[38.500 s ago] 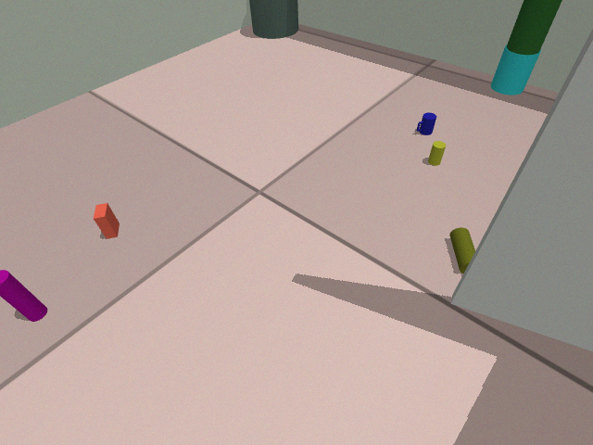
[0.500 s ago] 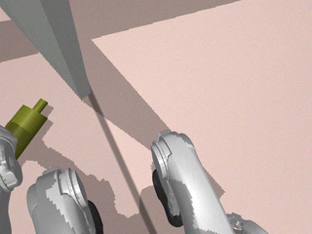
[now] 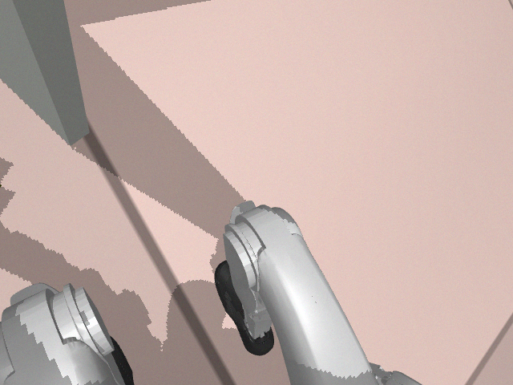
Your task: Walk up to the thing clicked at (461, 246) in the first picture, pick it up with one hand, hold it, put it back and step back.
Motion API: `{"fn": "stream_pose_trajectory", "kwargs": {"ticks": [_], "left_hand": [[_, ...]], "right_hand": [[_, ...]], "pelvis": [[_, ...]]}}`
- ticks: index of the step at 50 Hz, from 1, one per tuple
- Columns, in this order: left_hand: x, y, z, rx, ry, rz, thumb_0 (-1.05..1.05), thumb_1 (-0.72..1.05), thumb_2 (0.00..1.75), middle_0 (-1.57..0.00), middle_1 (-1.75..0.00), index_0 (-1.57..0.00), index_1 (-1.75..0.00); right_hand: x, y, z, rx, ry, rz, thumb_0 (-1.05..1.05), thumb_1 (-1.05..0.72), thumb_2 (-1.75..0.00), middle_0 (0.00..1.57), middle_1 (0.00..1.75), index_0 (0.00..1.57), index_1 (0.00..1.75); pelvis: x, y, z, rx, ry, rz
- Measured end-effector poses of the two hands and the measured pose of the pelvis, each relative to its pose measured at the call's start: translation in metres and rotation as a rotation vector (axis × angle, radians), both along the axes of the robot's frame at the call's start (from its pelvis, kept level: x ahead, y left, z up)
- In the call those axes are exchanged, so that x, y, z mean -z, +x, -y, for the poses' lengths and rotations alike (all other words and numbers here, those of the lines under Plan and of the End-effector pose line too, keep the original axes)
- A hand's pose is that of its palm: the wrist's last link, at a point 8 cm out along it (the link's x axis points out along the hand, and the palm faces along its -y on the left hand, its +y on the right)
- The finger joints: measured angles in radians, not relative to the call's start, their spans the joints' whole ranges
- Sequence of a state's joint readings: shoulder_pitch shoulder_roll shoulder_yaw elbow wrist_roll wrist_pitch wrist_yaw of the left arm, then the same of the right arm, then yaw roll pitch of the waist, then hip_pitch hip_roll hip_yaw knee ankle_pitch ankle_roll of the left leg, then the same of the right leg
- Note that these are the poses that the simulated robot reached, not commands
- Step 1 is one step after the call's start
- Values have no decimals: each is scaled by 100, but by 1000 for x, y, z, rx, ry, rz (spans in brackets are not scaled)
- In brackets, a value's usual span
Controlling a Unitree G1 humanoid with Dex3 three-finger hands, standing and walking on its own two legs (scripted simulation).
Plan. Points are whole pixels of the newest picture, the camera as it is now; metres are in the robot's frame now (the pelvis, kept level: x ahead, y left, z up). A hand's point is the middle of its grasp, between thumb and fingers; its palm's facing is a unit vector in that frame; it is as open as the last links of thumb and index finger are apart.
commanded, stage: rest palm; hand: left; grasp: from above
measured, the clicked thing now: out of the picture +0.44 +0.31 -0.28
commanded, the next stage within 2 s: close in 0.66 s
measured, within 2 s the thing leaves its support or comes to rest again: neither
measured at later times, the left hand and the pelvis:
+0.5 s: hand out of the picture +0.42 +0.33 -0.24, palm faces -0.26 -0.34 -0.90, open 14.0 cm; pelvis -0.01 +0.00 -0.01, yaw -1 degrees
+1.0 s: hand out of the picture +0.43 +0.33 -0.26, palm faces -0.23 -0.35 -0.91, open 13.4 cm; pelvis -0.01 +0.01 +0.00, yaw -2 degrees
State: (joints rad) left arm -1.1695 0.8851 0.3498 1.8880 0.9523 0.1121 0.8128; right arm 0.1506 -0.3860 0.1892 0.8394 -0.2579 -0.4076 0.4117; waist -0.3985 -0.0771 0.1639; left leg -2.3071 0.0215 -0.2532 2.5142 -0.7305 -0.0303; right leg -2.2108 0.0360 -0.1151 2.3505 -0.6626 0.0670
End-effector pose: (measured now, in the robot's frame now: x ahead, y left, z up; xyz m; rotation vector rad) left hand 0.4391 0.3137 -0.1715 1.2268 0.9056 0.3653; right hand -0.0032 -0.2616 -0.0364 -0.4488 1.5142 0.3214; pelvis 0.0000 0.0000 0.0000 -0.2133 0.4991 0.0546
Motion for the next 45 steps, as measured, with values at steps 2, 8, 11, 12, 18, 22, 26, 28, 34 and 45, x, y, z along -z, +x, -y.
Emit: {"fn": "stream_pose_trajectory", "kwargs": {"ticks": [2, 8, 11, 12, 18, 22, 26, 28, 34, 45], "left_hand": [[-1, 0, -2, -25, 3, -6, 0, -57, 105, -15, -98, -11, -101], [5, -15, -14, -69, 8, -74, 0, -55, 101, -14, -99, -11, -101], [10, -24, -20, -82, 0, -90, 0, -55, 101, -14, -99, -11, -101], [12, -26, -21, -80, -3, -91, 0, -55, 100, -14, -99, -11, -101], [17, -27, -24, -26, -13, -74, 0, -54, 100, -14, -99, -11, -101], [16, -21, -23, -1, -15, -50, 0, -54, 100, -14, -100, -12, -102], [13, -17, -20, 16, -3, -48, 0, -53, 102, -15, -101, -12, -103], [13, -15, -18, 16, 3, -48, 0, -53, 102, -15, -102, -12, -103], [16, -13, -16, -23, 11, -45, 0, -51, 100, -15, -102, -13, -103], [29, -15, -17, -90, 5, -50, 0, -46, 95, -18, -98, -16, -99]], "right_hand": [[0, -1, -3, 2, 13, 1, 0, -93, -91, 20, 30, 20, 30], [5, -5, -11, 6, 49, 6, 0, -93, -91, 20, 30, 20, 30], [9, -5, -15, -7, 64, 11, 0, -93, -91, 20, 30, 19, 30], [11, -5, -17, -14, 68, 13, 0, -93, -91, 20, 30, 19, 30], [14, -1, -19, -42, 61, 41, 0, -93, -91, 20, 30, 20, 30], [10, 2, -19, -43, 42, 57, 0, -93, -91, 20, 30, 20, 30], [4, 1, -19, -47, 35, 58, 0, -93, -91, 20, 30, 19, 30], [1, 0, -20, -51, 34, 55, 0, -93, -91, 20, 30, 19, 30], [-9, -6, -21, -52, 33, 41, 0, -93, -91, 20, 30, 19, 30], [-16, -15, -24, -68, 37, -7, 0, -93, -91, 20, 30, 20, 30]], "pelvis": [[0, 0, -1, 2, -5, 4], [2, -3, -2, 7, -6, 13], [3, -6, -2, 5, -3, 24], [4, -7, -1, 4, -2, 29], [8, -12, -1, 1, -6, 58], [8, -12, -3, 3, -15, 65], [5, -11, -5, 4, -26, 66], [4, -11, -6, 5, -30, 67], [1, -11, -7, 8, -38, 69], [0, -14, -6, 10, -41, 76]]}}
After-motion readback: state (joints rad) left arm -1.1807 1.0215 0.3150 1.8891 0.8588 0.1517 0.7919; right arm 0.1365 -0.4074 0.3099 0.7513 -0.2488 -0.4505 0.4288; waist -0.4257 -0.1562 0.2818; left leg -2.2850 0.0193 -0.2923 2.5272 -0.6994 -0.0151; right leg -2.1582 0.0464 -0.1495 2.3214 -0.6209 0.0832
